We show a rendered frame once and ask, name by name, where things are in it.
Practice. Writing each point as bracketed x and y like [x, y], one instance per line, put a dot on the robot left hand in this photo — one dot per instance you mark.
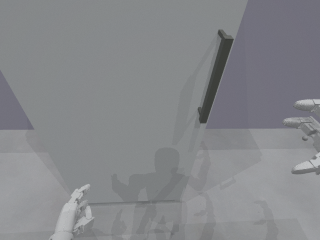
[68, 220]

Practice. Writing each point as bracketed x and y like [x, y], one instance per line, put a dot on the robot right hand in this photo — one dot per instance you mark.
[312, 129]

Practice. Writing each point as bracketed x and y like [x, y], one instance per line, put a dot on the fridge door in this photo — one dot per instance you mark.
[112, 87]

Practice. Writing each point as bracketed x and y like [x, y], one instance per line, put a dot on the handle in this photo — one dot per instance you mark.
[218, 68]

